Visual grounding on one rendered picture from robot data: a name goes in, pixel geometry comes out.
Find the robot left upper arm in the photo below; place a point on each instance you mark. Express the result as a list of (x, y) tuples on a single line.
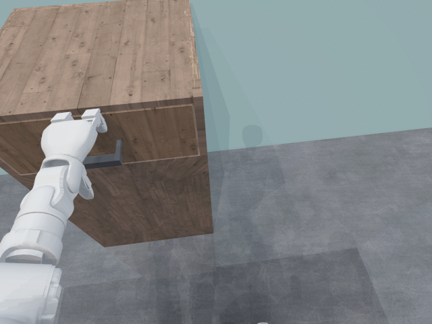
[(29, 293)]

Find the drawer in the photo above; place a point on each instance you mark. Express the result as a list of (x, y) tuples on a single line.
[(146, 134)]

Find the left robot forearm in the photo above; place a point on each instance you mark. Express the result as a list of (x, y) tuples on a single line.
[(39, 226)]

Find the handle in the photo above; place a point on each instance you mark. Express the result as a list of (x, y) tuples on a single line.
[(105, 160)]

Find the cabinet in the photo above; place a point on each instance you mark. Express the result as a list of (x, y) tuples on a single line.
[(113, 56)]

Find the left robot hand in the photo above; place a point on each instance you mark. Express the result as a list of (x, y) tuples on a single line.
[(74, 138)]

